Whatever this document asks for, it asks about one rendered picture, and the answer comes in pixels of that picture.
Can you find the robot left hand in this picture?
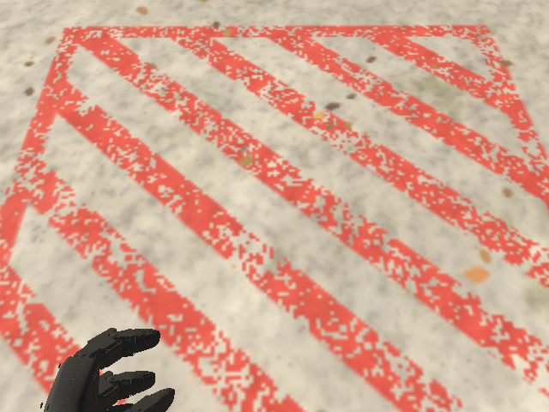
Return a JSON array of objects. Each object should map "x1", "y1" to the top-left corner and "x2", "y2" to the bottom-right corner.
[{"x1": 40, "y1": 328, "x2": 175, "y2": 412}]

